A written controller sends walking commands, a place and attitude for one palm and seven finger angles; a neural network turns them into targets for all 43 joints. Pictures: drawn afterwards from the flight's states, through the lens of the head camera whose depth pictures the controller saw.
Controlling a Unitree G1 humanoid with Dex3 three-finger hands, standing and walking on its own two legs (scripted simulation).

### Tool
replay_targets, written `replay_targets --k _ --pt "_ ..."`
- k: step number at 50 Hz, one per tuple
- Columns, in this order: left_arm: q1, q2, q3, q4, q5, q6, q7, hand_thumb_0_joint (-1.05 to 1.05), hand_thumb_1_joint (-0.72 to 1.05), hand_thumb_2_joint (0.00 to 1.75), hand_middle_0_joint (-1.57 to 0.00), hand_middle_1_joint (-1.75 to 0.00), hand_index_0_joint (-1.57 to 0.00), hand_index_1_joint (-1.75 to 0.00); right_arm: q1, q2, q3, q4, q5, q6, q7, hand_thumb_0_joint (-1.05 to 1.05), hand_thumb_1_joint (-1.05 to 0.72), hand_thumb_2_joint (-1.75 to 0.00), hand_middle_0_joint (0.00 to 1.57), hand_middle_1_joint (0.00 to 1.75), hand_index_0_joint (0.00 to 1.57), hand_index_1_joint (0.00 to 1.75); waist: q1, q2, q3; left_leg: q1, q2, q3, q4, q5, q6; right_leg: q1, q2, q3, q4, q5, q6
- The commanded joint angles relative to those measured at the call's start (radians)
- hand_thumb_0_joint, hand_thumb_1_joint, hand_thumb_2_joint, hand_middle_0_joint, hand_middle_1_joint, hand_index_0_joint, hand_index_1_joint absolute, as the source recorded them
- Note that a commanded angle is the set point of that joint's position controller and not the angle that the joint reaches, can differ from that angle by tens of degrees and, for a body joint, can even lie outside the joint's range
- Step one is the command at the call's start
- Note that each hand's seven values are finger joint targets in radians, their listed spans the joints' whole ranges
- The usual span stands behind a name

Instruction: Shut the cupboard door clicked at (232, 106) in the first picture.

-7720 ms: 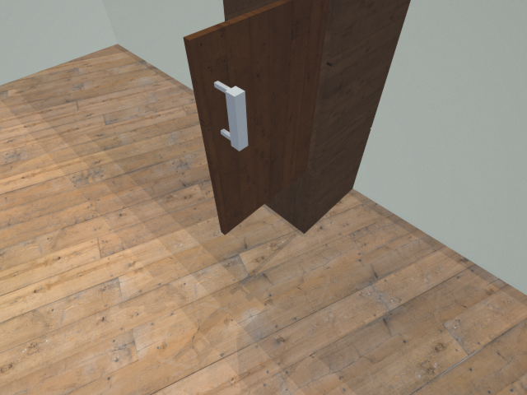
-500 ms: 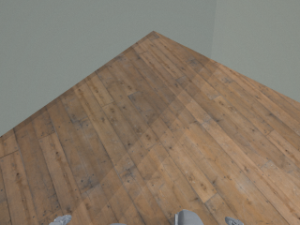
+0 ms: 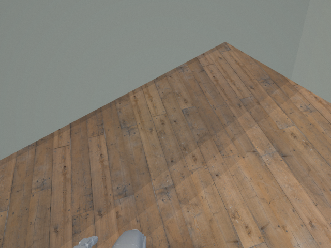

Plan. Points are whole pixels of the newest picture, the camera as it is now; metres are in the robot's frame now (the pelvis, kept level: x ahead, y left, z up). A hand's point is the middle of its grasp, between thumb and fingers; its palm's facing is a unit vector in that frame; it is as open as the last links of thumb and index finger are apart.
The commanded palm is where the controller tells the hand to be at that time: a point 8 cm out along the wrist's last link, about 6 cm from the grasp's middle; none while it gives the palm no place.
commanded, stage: walk to a spot facing it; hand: left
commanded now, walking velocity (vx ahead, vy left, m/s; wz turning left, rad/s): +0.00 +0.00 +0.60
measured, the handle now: out of the picture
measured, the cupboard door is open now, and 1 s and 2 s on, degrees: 90 90 90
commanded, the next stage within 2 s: none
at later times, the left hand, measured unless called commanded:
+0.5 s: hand out of the picture +0.02 +0.28 -0.17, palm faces +0.31 -0.92 -0.22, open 7.4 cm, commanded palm none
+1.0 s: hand out of the picture -0.01 +0.20 -0.16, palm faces +0.56 -0.79 -0.24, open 7.3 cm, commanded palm none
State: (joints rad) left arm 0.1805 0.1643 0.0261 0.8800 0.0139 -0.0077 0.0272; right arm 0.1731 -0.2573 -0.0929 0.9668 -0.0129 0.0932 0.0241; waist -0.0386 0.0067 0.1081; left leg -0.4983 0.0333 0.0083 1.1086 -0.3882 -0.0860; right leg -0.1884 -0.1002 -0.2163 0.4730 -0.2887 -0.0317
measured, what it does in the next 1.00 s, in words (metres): steps on the spot, turning left: left foot, then right foot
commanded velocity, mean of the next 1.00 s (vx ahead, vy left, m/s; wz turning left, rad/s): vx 0.00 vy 0.00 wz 0.60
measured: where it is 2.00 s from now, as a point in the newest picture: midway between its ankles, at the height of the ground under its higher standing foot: outside the picture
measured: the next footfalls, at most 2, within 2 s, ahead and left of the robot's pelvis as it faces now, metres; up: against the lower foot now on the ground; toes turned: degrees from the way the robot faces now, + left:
left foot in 0.22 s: +0.02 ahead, +0.14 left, +0.00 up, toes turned +15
right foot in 0.72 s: +0.08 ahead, -0.09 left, +0.00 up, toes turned +22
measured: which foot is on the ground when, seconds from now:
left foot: up 0.00-0.20, down 0.22-0.72, up 0.74-1.00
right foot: down 0.00-0.22, up 0.24-0.70, down 0.72-1.00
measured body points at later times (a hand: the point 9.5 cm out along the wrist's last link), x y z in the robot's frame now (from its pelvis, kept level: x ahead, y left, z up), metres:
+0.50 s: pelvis +0.00 +0.05 +0.00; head +0.04 +0.09 +0.44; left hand +0.01 +0.32 -0.16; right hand +0.16 -0.17 -0.13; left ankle -0.02 +0.13 -0.74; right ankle +0.03 -0.13 -0.66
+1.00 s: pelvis +0.02 +0.00 +0.00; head +0.08 +0.02 +0.44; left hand -0.04 +0.24 -0.14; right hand +0.22 -0.19 -0.16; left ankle -0.06 +0.12 -0.68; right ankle +0.04 -0.10 -0.74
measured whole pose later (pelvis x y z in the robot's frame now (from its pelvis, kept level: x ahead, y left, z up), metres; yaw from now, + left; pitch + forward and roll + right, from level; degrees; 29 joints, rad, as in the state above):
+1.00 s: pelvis +0.02 +0.00 +0.00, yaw +36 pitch +0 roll +2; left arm 0.19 0.17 0.03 0.88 0.02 -0.01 0.02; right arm 0.15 -0.25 -0.09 0.97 -0.01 0.09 0.03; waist -0.03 -0.01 0.12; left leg -0.47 0.03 0.03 0.99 -0.41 -0.08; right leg -0.15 -0.11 -0.22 0.49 -0.33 0.00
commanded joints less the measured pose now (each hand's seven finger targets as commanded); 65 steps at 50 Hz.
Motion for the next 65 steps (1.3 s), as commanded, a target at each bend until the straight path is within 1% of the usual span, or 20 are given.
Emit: replay_targets --k 1,6,9,10,11,12,19,28,33,34,36,37,41,51,55,56,58,59,62,65 --pt "0.103 0.201 0.059 -0.033 0.008 -0.012 0.012 0.00 0.90 0.90 -0.20 -0.30 -0.20 -0.30 -0.096 -0.029 0.005 -0.096 0.000 -0.023 0.007 0.00 -0.90 -0.90 0.20 0.30 0.20 0.30 0.072 -0.176 -0.137 -0.055 0.012 0.050 -0.123 -0.038 -0.001 0.193 -0.264 0.120 -0.090 0.616 -0.073" --pt "0.095 0.243 0.075 -0.022 0.019 -0.005 0.006 0.00 0.90 0.90 -0.20 -0.30 -0.20 -0.30 -0.123 -0.024 0.014 -0.122 0.004 -0.038 0.011 0.00 -0.90 -0.90 0.20 0.30 0.20 0.30 0.080 -0.224 -0.133 0.064 0.003 0.104 -0.342 -0.073 0.032 0.144 -0.308 0.092 -0.042 0.559 -0.083" --pt "0.071 0.253 0.081 -0.013 0.009 -0.002 -0.005 0.00 0.90 0.90 -0.20 -0.30 -0.20 -0.30 -0.030 -0.060 0.006 -0.113 0.000 -0.054 0.009 0.00 -0.90 -0.90 0.20 0.30 0.20 0.30 0.016 -0.141 -0.184 0.291 -0.017 0.115 -0.608 0.120 0.056 0.047 -0.279 0.017 0.129 0.485 -0.012" --pt "0.060 0.231 0.078 -0.031 0.001 0.002 -0.010 0.00 0.90 0.90 -0.20 -0.30 -0.20 -0.30 0.060 -0.138 -0.014 -0.090 -0.005 -0.064 0.004 0.00 -0.90 -0.90 0.20 0.30 0.20 0.30 -0.037 0.023 -0.249 0.484 0.088 -0.020 -0.700 0.317 0.105 -0.104 -0.217 -0.022 0.327 0.301 0.047" --pt "0.012 0.156 0.055 -0.081 -0.006 0.009 -0.018 0.00 0.90 0.90 -0.20 -0.30 -0.20 -0.30 0.131 -0.261 -0.047 -0.084 -0.010 -0.069 -0.007 0.00 -0.90 -0.90 0.20 0.30 0.20 0.30 -0.081 0.329 -0.255 0.592 0.374 -0.419 -0.738 0.732 0.255 -0.411 -0.048 0.002 0.580 -0.362 0.130" --pt "-0.050 0.175 0.050 -0.103 0.004 0.026 -0.008 0.00 0.90 0.90 -0.20 -0.30 -0.20 -0.30 0.163 -0.279 -0.044 -0.062 -0.002 -0.060 -0.018 0.00 -0.90 -0.90 0.20 0.30 0.20 0.30 -0.085 0.223 -0.264 0.560 0.425 -0.406 -0.717 0.845 0.329 -0.436 -0.038 0.154 0.678 -0.394 0.111" --pt "0.017 0.176 0.062 -0.022 0.008 0.041 -0.021 0.00 0.90 0.90 -0.20 -0.30 -0.20 -0.30 -0.022 -0.167 -0.008 -0.115 -0.003 -0.080 -0.039 0.00 -0.90 -0.90 0.20 0.30 0.20 0.30 0.036 0.111 -0.151 0.374 0.188 -0.191 -0.770 0.560 0.223 -0.383 -0.015 0.219 0.703 -0.069 0.129" --pt "-0.089 0.146 0.052 -0.078 0.000 0.034 -0.013 0.00 0.90 0.90 -0.20 -0.30 -0.20 -0.30 0.037 -0.170 -0.024 -0.096 -0.014 -0.071 -0.033 0.00 -0.90 -0.90 0.20 0.30 0.20 0.30 0.003 0.147 -0.148 0.352 0.175 -0.324 -0.748 0.490 0.251 -0.292 0.046 0.214 0.405 -0.134 0.126" --pt "-0.003 0.148 0.056 -0.062 -0.011 0.016 -0.004 0.00 0.90 0.90 -0.20 -0.30 -0.20 -0.30 0.000 -0.160 -0.034 -0.106 -0.006 -0.062 -0.034 0.00 -0.90 -0.90 0.20 0.30 0.20 0.30 0.044 0.165 -0.206 0.253 0.124 -0.375 -0.652 0.559 0.213 -0.021 0.101 0.196 0.075 -0.015 0.100" --pt "0.051 0.174 0.063 -0.052 -0.009 0.005 0.000 0.00 0.90 0.90 -0.20 -0.30 -0.20 -0.30 -0.016 -0.142 -0.033 -0.116 0.001 -0.062 -0.031 0.00 -0.90 -0.90 0.20 0.30 0.20 0.30 0.076 0.104 -0.221 0.176 0.087 -0.353 -0.600 0.462 0.173 0.116 0.067 0.213 -0.079 0.101 0.097" --pt "0.085 0.307 0.086 -0.045 0.013 -0.005 0.013 0.00 0.90 0.90 -0.20 -0.30 -0.20 -0.30 -0.017 -0.056 -0.023 -0.142 0.010 -0.065 -0.024 0.00 -0.90 -0.90 0.20 0.30 0.20 0.30 0.101 -0.312 -0.207 -0.140 -0.131 -0.055 -0.201 -0.231 0.033 0.280 -0.387 0.600 -0.183 0.323 -0.084" --pt "0.063 0.284 0.071 -0.051 0.007 -0.003 0.015 0.00 0.90 0.90 -0.20 -0.30 -0.20 -0.30 -0.007 -0.099 -0.028 -0.131 -0.002 -0.057 -0.020 0.00 -0.90 -0.90 0.20 0.30 0.20 0.30 0.079 -0.214 -0.185 -0.102 -0.070 -0.095 -0.003 -0.232 0.042 0.144 -0.403 0.528 -0.159 0.374 -0.134" --pt "-0.048 0.170 0.043 -0.078 -0.004 -0.008 0.013 0.00 0.90 0.90 -0.20 -0.30 -0.20 -0.30 0.022 -0.065 -0.018 -0.073 -0.003 -0.028 -0.001 0.00 -0.90 -0.90 0.20 0.30 0.20 0.30 0.004 -0.212 -0.116 -0.116 -0.013 -0.037 0.138 -0.010 0.004 0.112 -0.204 0.218 -0.114 0.563 -0.058" --pt "0.103 0.236 0.071 -0.029 0.014 -0.006 0.008 0.00 0.90 0.90 -0.20 -0.30 -0.20 -0.30 -0.128 -0.025 0.011 -0.106 0.002 -0.034 0.012 0.00 -0.90 -0.90 0.20 0.30 0.20 0.30 0.080 -0.221 -0.110 0.008 -0.011 0.091 -0.283 -0.047 0.020 0.184 -0.263 0.101 -0.039 0.677 -0.068" --pt "0.082 0.265 0.082 -0.023 0.011 -0.005 -0.001 0.00 0.90 0.90 -0.20 -0.30 -0.20 -0.30 -0.057 -0.053 0.007 -0.106 0.000 -0.053 0.009 0.00 -0.90 -0.90 0.20 0.30 0.20 0.30 0.030 -0.183 -0.167 0.215 -0.050 0.133 -0.544 0.073 0.052 0.124 -0.261 0.041 0.117 0.663 -0.023" --pt "0.064 0.260 0.081 -0.026 0.002 -0.004 -0.006 0.00 0.90 0.90 -0.20 -0.30 -0.20 -0.30 0.028 -0.091 -0.003 -0.085 -0.005 -0.061 0.008 0.00 -0.90 -0.90 0.20 0.30 0.20 0.30 -0.023 -0.110 -0.216 0.389 -0.034 0.105 -0.656 0.214 0.074 0.027 -0.244 0.012 0.262 0.557 0.018" --pt "-0.023 0.149 0.048 -0.109 -0.003 0.005 -0.020 0.00 0.90 0.90 -0.20 -0.30 -0.20 -0.30 0.187 -0.289 -0.050 -0.060 -0.013 -0.071 -0.012 0.00 -0.90 -0.90 0.20 0.30 0.20 0.30 -0.105 0.318 -0.292 0.633 0.378 -0.472 -0.739 0.619 0.307 -0.448 -0.010 0.070 0.690 -0.400 0.114" --pt "-0.083 0.180 0.050 -0.126 0.006 0.015 -0.017 0.00 0.90 0.90 -0.20 -0.30 -0.20 -0.30 0.202 -0.271 -0.041 -0.046 -0.009 -0.068 -0.017 0.00 -0.90 -0.90 0.20 0.30 0.20 0.30 -0.100 0.173 -0.248 0.589 0.399 -0.436 -0.749 0.473 0.329 -0.483 -0.040 0.179 0.739 -0.365 0.096" --pt "-0.072 0.178 0.065 -0.062 0.014 0.015 -0.035 0.00 0.90 0.90 -0.20 -0.30 -0.20 -0.30 0.043 -0.190 -0.017 -0.096 -0.013 -0.090 -0.034 0.00 -0.90 -0.90 0.20 0.30 0.20 0.30 -0.022 0.155 -0.105 0.374 0.245 -0.348 -0.846 0.124 0.247 -0.480 -0.048 0.233 0.762 -0.123 0.103" --pt "-0.002 0.175 0.066 -0.020 0.019 0.012 -0.051 0.00 0.90 0.90 -0.20 -0.30 -0.20 -0.30 0.030 -0.155 -0.005 -0.095 -0.005 -0.115 -0.032 0.00 -0.90 -0.90 0.20 0.30 0.20 0.30 0.022 0.132 -0.104 0.378 0.174 -0.260 -0.874 0.135 0.212 -0.466 -0.030 0.220 0.737 0.003 0.113"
